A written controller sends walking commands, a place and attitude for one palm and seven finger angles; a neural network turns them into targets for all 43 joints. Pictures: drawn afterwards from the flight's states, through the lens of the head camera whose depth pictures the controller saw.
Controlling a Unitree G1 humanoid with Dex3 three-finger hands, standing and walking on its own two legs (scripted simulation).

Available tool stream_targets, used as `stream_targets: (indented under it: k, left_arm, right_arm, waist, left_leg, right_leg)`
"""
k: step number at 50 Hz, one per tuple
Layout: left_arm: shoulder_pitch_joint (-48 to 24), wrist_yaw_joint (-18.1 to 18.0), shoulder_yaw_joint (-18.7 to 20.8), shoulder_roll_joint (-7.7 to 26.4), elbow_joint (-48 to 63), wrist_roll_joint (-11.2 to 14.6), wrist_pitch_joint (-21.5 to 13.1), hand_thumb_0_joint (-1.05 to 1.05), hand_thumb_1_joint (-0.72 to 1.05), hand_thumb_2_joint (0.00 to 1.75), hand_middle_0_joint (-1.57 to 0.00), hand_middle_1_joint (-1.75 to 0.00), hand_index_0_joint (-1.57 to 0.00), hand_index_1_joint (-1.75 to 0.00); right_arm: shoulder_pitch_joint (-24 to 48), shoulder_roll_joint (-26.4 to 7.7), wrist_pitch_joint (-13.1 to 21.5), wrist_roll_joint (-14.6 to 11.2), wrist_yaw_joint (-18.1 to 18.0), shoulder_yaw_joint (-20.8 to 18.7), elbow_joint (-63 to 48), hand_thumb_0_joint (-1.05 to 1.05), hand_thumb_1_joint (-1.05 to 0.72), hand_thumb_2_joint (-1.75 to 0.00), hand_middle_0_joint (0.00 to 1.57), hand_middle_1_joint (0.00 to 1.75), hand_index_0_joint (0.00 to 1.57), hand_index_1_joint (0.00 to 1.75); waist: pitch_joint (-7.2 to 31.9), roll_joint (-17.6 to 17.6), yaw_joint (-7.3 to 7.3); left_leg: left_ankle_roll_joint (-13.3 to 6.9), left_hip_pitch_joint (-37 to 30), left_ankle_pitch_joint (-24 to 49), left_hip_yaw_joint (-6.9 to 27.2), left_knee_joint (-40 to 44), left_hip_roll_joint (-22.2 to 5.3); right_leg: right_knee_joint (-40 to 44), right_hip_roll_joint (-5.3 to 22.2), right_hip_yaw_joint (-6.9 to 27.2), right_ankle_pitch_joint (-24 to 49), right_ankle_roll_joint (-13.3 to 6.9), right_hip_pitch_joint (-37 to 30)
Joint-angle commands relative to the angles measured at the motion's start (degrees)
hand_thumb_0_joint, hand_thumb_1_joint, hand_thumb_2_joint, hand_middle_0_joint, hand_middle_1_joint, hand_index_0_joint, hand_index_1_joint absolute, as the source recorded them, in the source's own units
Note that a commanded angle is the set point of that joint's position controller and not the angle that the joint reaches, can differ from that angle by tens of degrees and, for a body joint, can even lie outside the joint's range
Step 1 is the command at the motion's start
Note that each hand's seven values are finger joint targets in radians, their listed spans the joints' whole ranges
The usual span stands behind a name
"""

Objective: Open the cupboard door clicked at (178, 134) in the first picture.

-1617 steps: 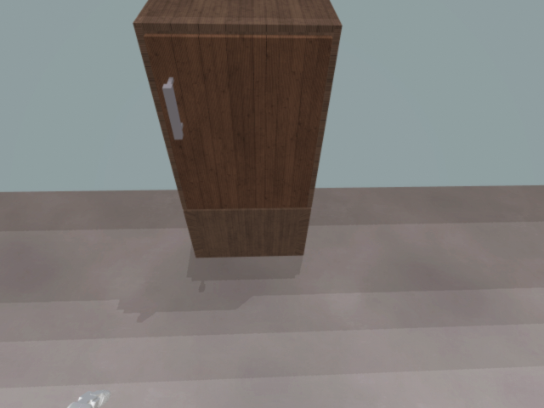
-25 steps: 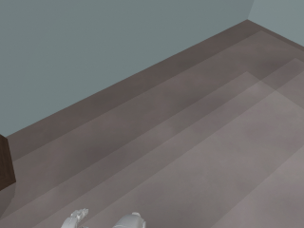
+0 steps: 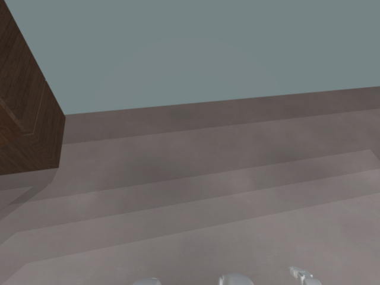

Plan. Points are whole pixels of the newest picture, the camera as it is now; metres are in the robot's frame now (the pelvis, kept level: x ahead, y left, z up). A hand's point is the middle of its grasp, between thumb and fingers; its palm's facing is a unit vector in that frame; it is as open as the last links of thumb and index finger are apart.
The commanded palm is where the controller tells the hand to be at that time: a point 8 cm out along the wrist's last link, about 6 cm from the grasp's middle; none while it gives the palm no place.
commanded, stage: turn to face it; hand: left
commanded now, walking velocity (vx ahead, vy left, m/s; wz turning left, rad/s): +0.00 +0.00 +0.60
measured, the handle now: out of the picture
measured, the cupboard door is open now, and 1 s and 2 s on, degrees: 39 39 39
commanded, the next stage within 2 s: take the last steps up to it in 1.40 s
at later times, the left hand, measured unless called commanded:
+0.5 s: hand out of the picture +0.05 +0.16 -0.14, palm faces +0.27 -0.93 -0.26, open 7.4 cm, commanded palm none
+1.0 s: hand out of the picture -0.06 +0.22 -0.16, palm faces +0.58 -0.77 -0.25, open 7.4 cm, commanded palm none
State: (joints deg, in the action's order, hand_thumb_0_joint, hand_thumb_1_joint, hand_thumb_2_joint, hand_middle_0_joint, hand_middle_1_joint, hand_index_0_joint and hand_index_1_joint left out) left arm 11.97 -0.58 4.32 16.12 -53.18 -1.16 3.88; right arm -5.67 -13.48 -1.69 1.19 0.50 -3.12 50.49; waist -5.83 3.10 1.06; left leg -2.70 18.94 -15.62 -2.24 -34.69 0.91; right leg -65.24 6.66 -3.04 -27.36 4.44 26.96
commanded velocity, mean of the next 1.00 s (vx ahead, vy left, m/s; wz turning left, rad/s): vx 0.00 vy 0.00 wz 0.59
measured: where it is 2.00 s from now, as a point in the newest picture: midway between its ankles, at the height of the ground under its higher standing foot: outside the picture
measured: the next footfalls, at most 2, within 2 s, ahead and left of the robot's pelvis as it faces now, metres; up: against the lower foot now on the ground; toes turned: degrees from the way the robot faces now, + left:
right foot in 0.34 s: +0.05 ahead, -0.15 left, +0.00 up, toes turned +10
left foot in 0.74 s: +0.00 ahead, +0.10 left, +0.00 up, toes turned +33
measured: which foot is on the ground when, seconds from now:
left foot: down 0.00-0.34, up 0.36-0.72, down 0.74-1.00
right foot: up 0.00-0.32, down 0.34-0.74, up 0.76-1.00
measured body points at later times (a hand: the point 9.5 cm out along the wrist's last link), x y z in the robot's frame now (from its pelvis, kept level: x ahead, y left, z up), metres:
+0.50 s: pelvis +0.00 -0.05 +0.01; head +0.06 -0.06 +0.46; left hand +0.03 +0.20 -0.12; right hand +0.12 -0.29 -0.15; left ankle -0.04 +0.08 -0.64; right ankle +0.01 -0.16 -0.73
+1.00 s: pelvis -0.01 -0.01 +0.01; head +0.02 +0.04 +0.46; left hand -0.09 +0.26 -0.14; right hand +0.23 -0.16 -0.11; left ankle -0.03 +0.08 -0.73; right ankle +0.08 -0.16 -0.65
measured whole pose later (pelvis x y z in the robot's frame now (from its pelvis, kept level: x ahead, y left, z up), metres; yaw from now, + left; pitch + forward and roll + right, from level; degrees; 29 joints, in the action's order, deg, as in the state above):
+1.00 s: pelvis -0.01 -0.01 +0.01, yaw +35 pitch +1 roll -1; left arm 9.6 -0.2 4.1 15.7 -51.3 -1.2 2.8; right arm -7.7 -12.9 -1.5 1.2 0.2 -2.7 51.6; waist -5.0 1.5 0.7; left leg -3.0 17.2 -12.4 1.1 -28.9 1.9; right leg -62.2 5.4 -0.3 -22.5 5.3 29.1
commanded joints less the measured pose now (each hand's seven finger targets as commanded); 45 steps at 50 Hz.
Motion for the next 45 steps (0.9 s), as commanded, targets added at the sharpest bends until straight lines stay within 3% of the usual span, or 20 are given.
stream_targets:
  k: [1, 9, 14, 15, 16, 17, 18, 19, 20, 23, 30, 33, 35, 36, 37, 38, 39, 41, 43, 45]
  left_arm:
    - [-0.07, 0.31, 1.13, 3.40, 5.37, -0.41, -1.73, 0.00, 0.90, 0.90, -0.20, -0.30, -0.20, -0.30]
    - [-4.78, -0.19, 0.49, 2.12, 7.91, 0.00, -2.51, 0.00, 0.90, 0.90, -0.20, -0.30, -0.20, -0.30]
    - [1.12, -0.77, 0.71, 2.12, 6.92, 0.71, -3.41, 0.00, 0.90, 0.90, -0.20, -0.30, -0.20, -0.30]
    - [3.67, -1.06, 1.14, 3.49, 6.24, 0.66, -3.80, 0.00, 0.90, 0.90, -0.20, -0.30, -0.20, -0.30]
    - [5.35, -1.48, 1.97, 7.62, 6.01, -0.07, -4.24, 0.00, 0.90, 0.90, -0.20, -0.30, -0.20, -0.30]
    - [4.40, -1.72, 2.19, 10.88, 6.61, -0.65, -4.13, 0.00, 0.90, 0.90, -0.20, -0.30, -0.20, -0.30]
    - [1.65, -1.93, 1.66, 9.80, 7.32, -0.19, -3.94, 0.00, 0.90, 0.90, -0.20, -0.30, -0.20, -0.30]
    - [-2.73, -2.06, 0.95, 5.54, 7.77, -0.05, -4.31, 0.00, 0.90, 0.90, -0.20, -0.30, -0.20, -0.30]
    - [-4.15, -1.89, 0.59, 4.48, 8.09, 0.15, -4.39, 0.00, 0.90, 0.90, -0.20, -0.30, -0.20, -0.30]
    - [-2.84, -1.70, 0.17, 3.60, 7.63, 0.19, -4.71, 0.00, 0.90, 0.90, -0.20, -0.30, -0.20, -0.30]
    - [5.41, -1.41, 1.49, 6.74, 5.16, -0.42, -4.47, 0.00, 0.90, 0.90, -0.20, -0.30, -0.20, -0.30]
    - [5.18, -1.21, 2.02, 8.11, 4.51, -0.72, -4.28, 0.00, 0.90, 0.90, -0.20, -0.30, -0.20, -0.30]
    - [3.46, -0.80, 2.28, 8.93, 5.00, -0.14, -4.27, 0.00, 0.90, 0.90, -0.20, -0.30, -0.20, -0.30]
    - [2.59, -0.50, 2.06, 8.15, 5.75, 0.36, -4.12, 0.00, 0.90, 0.90, -0.20, -0.30, -0.20, -0.30]
    - [0.69, 0.08, 1.12, 3.67, 8.28, 0.81, -3.82, 0.00, 0.90, 0.90, -0.20, -0.30, -0.20, -0.30]
    - [-4.47, -0.43, -0.02, 2.64, 10.33, 0.42, -3.13, 0.00, 0.90, 0.90, -0.20, -0.30, -0.20, -0.30]
    - [-4.44, -0.91, 0.34, 4.12, 10.30, 0.09, -2.67, 0.00, 0.90, 0.90, -0.20, -0.30, -0.20, -0.30]
    - [-5.45, -0.76, 0.78, 3.98, 8.29, 0.07, -2.19, 0.00, 0.90, 0.90, -0.20, -0.30, -0.20, -0.30]
    - [-2.94, 0.07, 0.94, 3.86, 6.43, -0.28, -1.93, 0.00, 0.90, 0.90, -0.20, -0.30, -0.20, -0.30]
    - [-0.84, 0.18, 0.89, 3.33, 5.47, -0.31, -1.94, 0.00, 0.90, 0.90, -0.20, -0.30, -0.20, -0.30]
  right_arm:
    - [-1.54, -11.33, 0.78, 0.01, -1.00, -2.68, -2.87, 0.00, -0.90, -0.90, 0.20, 0.30, 0.20, 0.30]
    - [-5.84, -11.24, 0.57, 0.33, -0.83, -3.55, -1.63, 0.00, -0.90, -0.90, 0.20, 0.30, 0.20, 0.30]
    - [-3.60, -10.37, 0.01, 0.03, -0.90, -4.03, -2.33, 0.00, -0.90, -0.90, 0.20, 0.30, 0.20, 0.30]
    - [-3.10, -9.02, -0.04, -0.39, -0.78, -3.88, -2.60, 0.00, -0.90, -0.90, 0.20, 0.30, 0.20, 0.30]
    - [-3.93, -5.63, 0.00, -1.01, -0.42, -3.52, -3.00, 0.00, -0.90, -0.90, 0.20, 0.30, 0.20, 0.30]
    - [-2.37, -4.61, 0.09, -0.78, -0.31, -3.39, -4.21, 0.00, -0.90, -0.90, 0.20, 0.30, 0.20, 0.30]
    - [-2.54, -7.65, -0.27, -0.20, -0.03, -3.97, -3.55, 0.00, -0.90, -0.90, 0.20, 0.30, 0.20, 0.30]
    - [-4.05, -6.79, -0.88, 0.21, 0.18, -3.93, -1.84, 0.00, -0.90, -0.90, 0.20, 0.30, 0.20, 0.30]
    - [-4.57, -6.12, -1.32, 0.13, 0.37, -3.82, -0.56, 0.00, -0.90, -0.90, 0.20, 0.30, 0.20, 0.30]
    - [-4.38, -4.47, -1.68, -0.34, 1.04, -3.07, 0.03, 0.00, -0.90, -0.90, 0.20, 0.30, 0.20, 0.30]
    - [2.99, -2.73, -1.18, -0.47, 1.32, -1.62, -1.25, 0.00, -0.90, -0.90, 0.20, 0.30, 0.20, 0.30]
    - [2.24, -3.10, -0.63, -0.68, 1.27, -1.57, -1.67, 0.00, -0.90, -0.90, 0.20, 0.30, 0.20, 0.30]
    - [-2.42, -4.85, -0.18, -0.42, 1.10, -2.11, -0.74, 0.00, -0.90, -0.90, 0.20, 0.30, 0.20, 0.30]
    - [-6.81, -8.00, 0.23, -0.17, 0.99, -2.95, 0.31, 0.00, -0.90, -0.90, 0.20, 0.30, 0.20, 0.30]
    - [-11.61, -15.23, 0.71, 0.28, 0.54, -4.82, 0.81, 0.00, -0.90, -0.90, 0.20, 0.30, 0.20, 0.30]
    - [-15.74, -17.29, 0.27, -0.36, 0.01, -5.11, 2.16, 0.00, -0.90, -0.90, 0.20, 0.30, 0.20, 0.30]
    - [-13.88, -16.22, 0.17, -0.11, -0.22, -4.30, 1.87, 0.00, -0.90, -0.90, 0.20, 0.30, 0.20, 0.30]
    - [-6.26, -13.14, 0.37, 0.21, -1.29, -3.71, -0.61, 0.00, -0.90, -0.90, 0.20, 0.30, 0.20, 0.30]
    - [-2.82, -11.35, 0.69, 0.25, -1.35, -2.72, -1.64, 0.00, -0.90, -0.90, 0.20, 0.30, 0.20, 0.30]
    - [-2.74, -10.96, 1.08, 0.11, -1.27, -2.61, -1.99, 0.00, -0.90, -0.90, 0.20, 0.30, 0.20, 0.30]
  waist:
    - [6.08, -10.27, -1.15]
    - [8.66, -10.92, -3.12]
    - [11.38, -11.68, -0.43]
    - [11.93, -8.64, 1.00]
    - [12.85, 4.06, 1.87]
    - [9.50, 14.80, 2.57]
    - [8.14, 8.02, 1.02]
    - [5.86, 8.27, -1.69]
    - [5.08, 8.35, -2.48]
    - [5.57, 7.41, -2.55]
    - [6.17, 8.59, 1.85]
    - [6.75, 10.38, 1.41]
    - [8.96, 8.48, -1.83]
    - [12.06, 1.84, -4.60]
    - [14.32, -17.36, -7.50]
    - [14.56, -18.56, -8.64]
    - [14.15, -13.06, -7.40]
    - [7.78, -16.54, -5.02]
    - [5.72, -12.42, -2.52]
    - [7.21, -10.20, -1.62]
  left_leg:
    - [-5.04, -4.26, 5.73, 15.69, 18.37, -12.59]
    - [-7.11, -8.30, 9.97, 22.28, 15.78, -12.61]
    - [-4.94, -2.05, 16.88, 24.60, 9.94, -9.32]
    - [-2.63, 3.49, 11.13, 23.40, 7.09, -6.76]
    - [1.41, 14.15, -3.14, 16.22, -2.15, -0.81]
    - [5.13, 20.02, -18.47, 5.34, -17.64, 5.38]
    - [4.61, 16.77, -17.73, 7.62, -27.94, 1.61]
    - [4.84, 17.66, -13.68, 8.26, -32.82, -0.10]
    - [5.69, 17.58, -10.63, 6.48, -35.85, -0.73]
    - [6.84, 16.85, -6.54, 3.56, -34.45, -1.70]
    - [6.69, 11.02, -9.97, -2.75, -13.70, -1.68]
    - [5.46, 5.03, -9.17, -4.43, -5.69, -0.88]
    - [4.32, -4.52, -0.45, -5.36, 4.11, 0.64]
    - [2.56, -15.50, 10.58, -1.62, 8.89, -2.46]
    - [-5.74, -25.06, 31.70, 22.21, 11.17, -19.40]
    - [-10.57, -23.53, 45.85, 26.88, 11.27, -24.76]
    - [-11.44, -20.40, 35.54, 23.42, 11.95, -24.72]
    - [-8.81, -10.73, 21.45, 20.76, 14.93, -18.59]
    - [-6.07, -6.46, 15.55, 16.95, 16.43, -14.67]
    - [-5.85, -7.91, 16.26, 15.90, 16.31, -13.38]
  right_leg:
    - [-0.58, -0.73, 3.00, 6.83, 0.70, 4.05]
    - [13.70, -3.60, 3.06, 3.29, 0.78, 1.77]
    - [33.90, -6.98, 1.91, 9.30, -0.59, -14.88]
    - [42.27, -4.93, 3.41, 13.81, -1.15, -22.72]
    - [49.50, 6.76, 14.13, 9.85, -4.52, -31.76]
    - [51.97, 21.11, 27.21, 14.67, -11.31, -27.84]
    - [50.61, 22.47, 22.73, 18.57, -13.95, -20.24]
    - [49.57, 17.37, 16.49, 22.55, -12.97, -19.23]
    - [47.62, 14.08, 12.78, 28.10, -12.04, -19.23]
    - [44.51, 10.87, 2.62, 38.57, -9.89, -22.11]
    - [39.49, 13.05, -2.23, 49.83, -9.84, -27.96]
    - [36.19, 14.56, -3.25, 49.74, -9.32, -25.93]
    - [29.01, 13.27, -6.68, 47.79, -6.51, -21.67]
    - [19.77, 11.78, -8.36, 40.20, -3.94, -14.16]
    - [5.22, 2.32, -9.44, 0.55, 0.51, 3.76]
    - [-1.61, 0.61, -1.68, -11.57, 0.21, 7.71]
    - [-3.01, 1.78, 1.70, -10.93, -0.57, 6.88]
    - [-3.39, 1.67, 3.47, -3.31, 0.11, 7.04]
    - [-2.62, 0.52, 3.49, 2.60, 0.25, 4.83]
    - [-0.65, -0.36, 3.22, 5.17, 0.71, 4.46]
